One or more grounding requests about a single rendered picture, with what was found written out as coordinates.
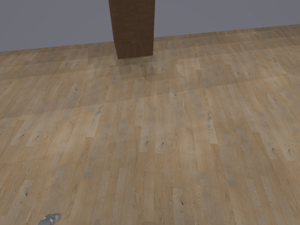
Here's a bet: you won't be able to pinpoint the robot left hand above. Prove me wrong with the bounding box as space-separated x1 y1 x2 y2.
36 213 61 225

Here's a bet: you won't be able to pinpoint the cabinet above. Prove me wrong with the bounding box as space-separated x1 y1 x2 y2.
108 0 155 59

